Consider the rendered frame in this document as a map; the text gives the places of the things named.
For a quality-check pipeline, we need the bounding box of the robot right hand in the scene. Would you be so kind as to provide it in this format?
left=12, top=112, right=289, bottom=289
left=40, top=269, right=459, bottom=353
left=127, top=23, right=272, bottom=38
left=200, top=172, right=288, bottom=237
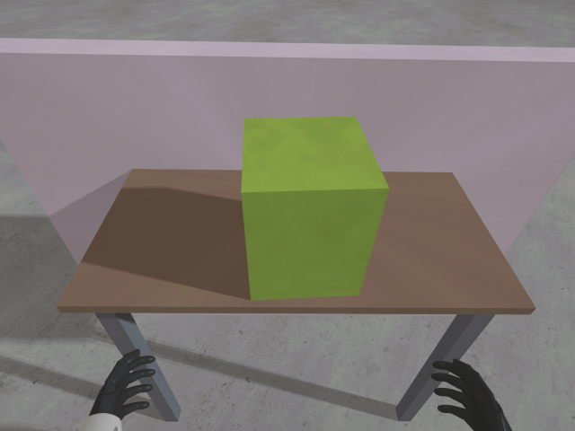
left=431, top=358, right=512, bottom=431

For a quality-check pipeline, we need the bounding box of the table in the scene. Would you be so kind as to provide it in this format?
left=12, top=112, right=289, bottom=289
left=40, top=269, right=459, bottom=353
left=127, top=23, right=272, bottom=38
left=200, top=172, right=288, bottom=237
left=57, top=169, right=536, bottom=422

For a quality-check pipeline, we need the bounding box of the robot left hand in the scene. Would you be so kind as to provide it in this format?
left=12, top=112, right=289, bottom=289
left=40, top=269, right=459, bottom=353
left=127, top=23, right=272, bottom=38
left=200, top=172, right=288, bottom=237
left=89, top=349, right=155, bottom=421

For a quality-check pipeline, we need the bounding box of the carton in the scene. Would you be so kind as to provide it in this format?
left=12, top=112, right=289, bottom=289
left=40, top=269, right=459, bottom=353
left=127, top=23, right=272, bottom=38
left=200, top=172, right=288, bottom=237
left=241, top=117, right=389, bottom=300

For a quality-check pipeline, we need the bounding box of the robot left forearm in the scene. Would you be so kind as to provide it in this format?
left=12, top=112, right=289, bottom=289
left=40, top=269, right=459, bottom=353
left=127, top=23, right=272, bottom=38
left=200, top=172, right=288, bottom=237
left=74, top=413, right=122, bottom=431

